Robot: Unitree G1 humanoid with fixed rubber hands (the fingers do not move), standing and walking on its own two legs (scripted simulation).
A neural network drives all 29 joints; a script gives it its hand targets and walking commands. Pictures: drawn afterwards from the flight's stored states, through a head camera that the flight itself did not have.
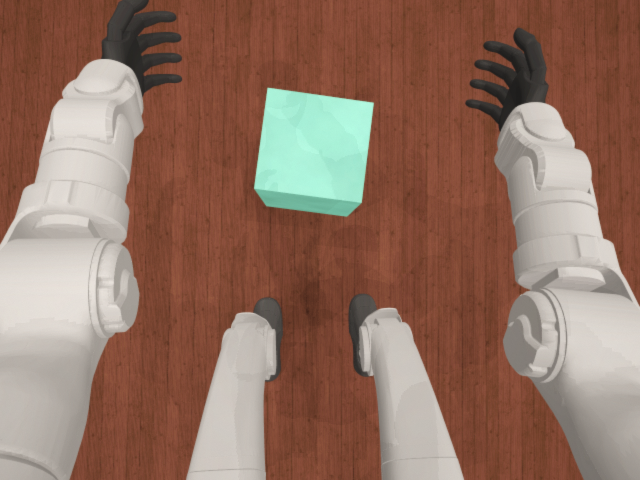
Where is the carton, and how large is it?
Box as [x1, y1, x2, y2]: [254, 88, 373, 216]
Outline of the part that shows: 267,88 254,185 255,190 264,203 269,206 346,216 361,202 373,103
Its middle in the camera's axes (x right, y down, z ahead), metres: -0.02 -0.18 +0.87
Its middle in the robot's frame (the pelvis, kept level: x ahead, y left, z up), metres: +0.56 -0.01 -0.53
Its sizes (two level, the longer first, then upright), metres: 0.210 0.200 0.250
